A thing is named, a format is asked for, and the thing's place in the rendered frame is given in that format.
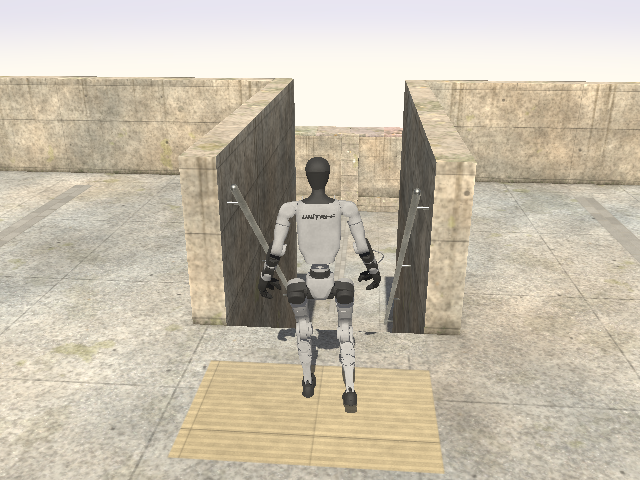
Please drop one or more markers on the robot right forearm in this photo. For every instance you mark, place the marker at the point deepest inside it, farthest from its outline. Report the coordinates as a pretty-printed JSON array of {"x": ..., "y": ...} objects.
[{"x": 369, "y": 260}]

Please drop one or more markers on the right robot upper arm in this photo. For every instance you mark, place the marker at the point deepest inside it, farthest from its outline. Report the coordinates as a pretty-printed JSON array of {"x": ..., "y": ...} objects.
[{"x": 349, "y": 209}]

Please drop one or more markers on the robot right hand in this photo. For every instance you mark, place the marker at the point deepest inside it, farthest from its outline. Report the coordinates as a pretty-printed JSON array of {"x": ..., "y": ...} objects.
[{"x": 365, "y": 276}]

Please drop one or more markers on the left robot upper arm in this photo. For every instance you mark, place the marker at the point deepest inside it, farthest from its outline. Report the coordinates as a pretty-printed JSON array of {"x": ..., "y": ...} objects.
[{"x": 287, "y": 210}]

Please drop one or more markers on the left robot foot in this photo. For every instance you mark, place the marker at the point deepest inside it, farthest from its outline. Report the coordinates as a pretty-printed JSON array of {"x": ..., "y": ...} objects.
[{"x": 308, "y": 389}]

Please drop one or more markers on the robot foot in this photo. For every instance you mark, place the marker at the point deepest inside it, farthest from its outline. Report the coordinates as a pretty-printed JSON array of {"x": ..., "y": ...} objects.
[
  {"x": 308, "y": 389},
  {"x": 350, "y": 398}
]

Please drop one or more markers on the robot left hand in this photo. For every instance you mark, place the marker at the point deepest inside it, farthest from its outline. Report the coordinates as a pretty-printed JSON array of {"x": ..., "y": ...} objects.
[{"x": 268, "y": 284}]

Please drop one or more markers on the right robot foot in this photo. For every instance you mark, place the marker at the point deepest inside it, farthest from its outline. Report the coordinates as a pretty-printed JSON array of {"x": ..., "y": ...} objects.
[{"x": 350, "y": 398}]

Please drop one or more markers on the robot left forearm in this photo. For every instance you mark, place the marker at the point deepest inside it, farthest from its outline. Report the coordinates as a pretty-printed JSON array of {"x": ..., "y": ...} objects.
[{"x": 270, "y": 265}]

